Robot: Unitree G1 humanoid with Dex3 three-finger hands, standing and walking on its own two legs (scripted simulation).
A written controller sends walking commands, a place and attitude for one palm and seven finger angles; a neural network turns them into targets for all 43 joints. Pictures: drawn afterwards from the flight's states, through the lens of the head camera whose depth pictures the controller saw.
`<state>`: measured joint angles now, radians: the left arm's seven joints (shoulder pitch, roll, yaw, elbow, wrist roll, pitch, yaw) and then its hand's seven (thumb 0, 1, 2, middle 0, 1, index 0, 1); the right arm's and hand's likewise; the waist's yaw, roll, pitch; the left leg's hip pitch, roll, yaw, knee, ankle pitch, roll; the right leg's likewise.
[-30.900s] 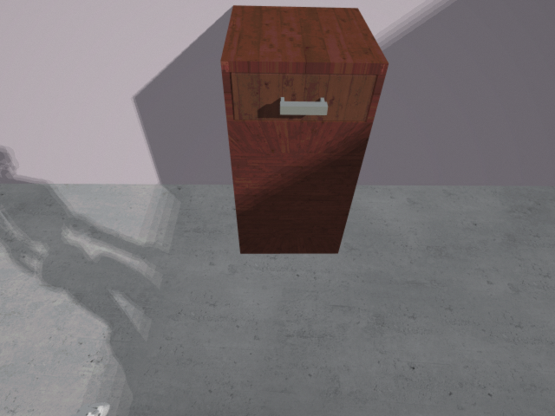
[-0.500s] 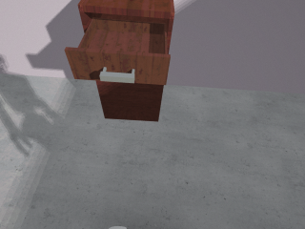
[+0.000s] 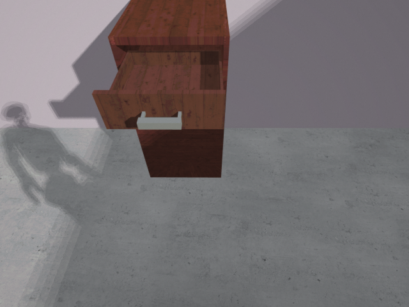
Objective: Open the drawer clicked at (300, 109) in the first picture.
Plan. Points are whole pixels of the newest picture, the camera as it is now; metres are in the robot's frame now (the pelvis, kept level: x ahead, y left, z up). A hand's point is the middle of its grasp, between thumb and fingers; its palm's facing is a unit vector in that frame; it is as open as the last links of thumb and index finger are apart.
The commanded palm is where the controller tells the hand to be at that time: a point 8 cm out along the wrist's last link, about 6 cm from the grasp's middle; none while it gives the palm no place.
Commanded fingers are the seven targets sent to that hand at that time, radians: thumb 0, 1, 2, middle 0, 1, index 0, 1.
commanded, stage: let the arm hang, fingers relaxed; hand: left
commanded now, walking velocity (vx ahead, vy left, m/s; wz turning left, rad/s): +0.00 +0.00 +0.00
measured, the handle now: (160, 118) +0.62 +0.17 -0.02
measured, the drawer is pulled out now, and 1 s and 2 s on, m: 0.30 0.30 0.30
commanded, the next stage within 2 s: look to check the result in 0.14 s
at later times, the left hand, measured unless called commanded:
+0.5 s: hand out of the picture +0.11 +0.23 -0.16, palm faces -0.05 -0.94 -0.33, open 7.4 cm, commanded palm none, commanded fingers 0.00 0.90 0.90 -0.20 -0.30 -0.20 -0.30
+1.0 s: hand out of the picture +0.13 +0.23 -0.15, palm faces -0.05 -0.94 -0.33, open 7.4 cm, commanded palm none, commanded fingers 0.00 0.90 0.90 -0.20 -0.30 -0.20 -0.30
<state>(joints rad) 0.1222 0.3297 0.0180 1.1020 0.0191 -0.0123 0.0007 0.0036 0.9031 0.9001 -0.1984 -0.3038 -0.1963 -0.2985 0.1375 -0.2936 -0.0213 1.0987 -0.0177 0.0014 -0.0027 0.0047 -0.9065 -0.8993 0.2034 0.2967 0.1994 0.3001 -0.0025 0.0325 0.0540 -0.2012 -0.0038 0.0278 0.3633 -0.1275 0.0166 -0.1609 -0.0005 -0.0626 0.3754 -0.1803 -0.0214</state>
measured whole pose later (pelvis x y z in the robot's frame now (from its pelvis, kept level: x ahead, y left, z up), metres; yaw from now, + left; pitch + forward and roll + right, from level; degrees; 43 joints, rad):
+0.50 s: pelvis +0.03 -0.01 +0.00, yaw -1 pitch -1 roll +0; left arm 0.10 0.33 0.01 1.13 0.02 -0.02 0.00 0.00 0.90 0.90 -0.20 -0.30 -0.20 -0.30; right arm 0.10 -0.32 -0.01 1.12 -0.01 0.00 -0.01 0.01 -0.91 -0.90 0.20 0.30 0.20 0.30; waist -0.01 0.01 0.08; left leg -0.14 0.01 0.03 0.30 -0.14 0.00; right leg -0.10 0.01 -0.06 0.29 -0.18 -0.03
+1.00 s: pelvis +0.05 -0.01 +0.00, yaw -1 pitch -1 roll +0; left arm 0.10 0.32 0.01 1.12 0.01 -0.02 0.01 0.00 0.90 0.90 -0.20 -0.30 -0.20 -0.30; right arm 0.09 -0.32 -0.01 1.12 -0.01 0.00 -0.01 0.01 -0.91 -0.90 0.20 0.30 0.20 0.30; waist -0.01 0.00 0.06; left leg -0.11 0.01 0.04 0.28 -0.16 -0.01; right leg -0.07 0.02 -0.05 0.28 -0.20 -0.04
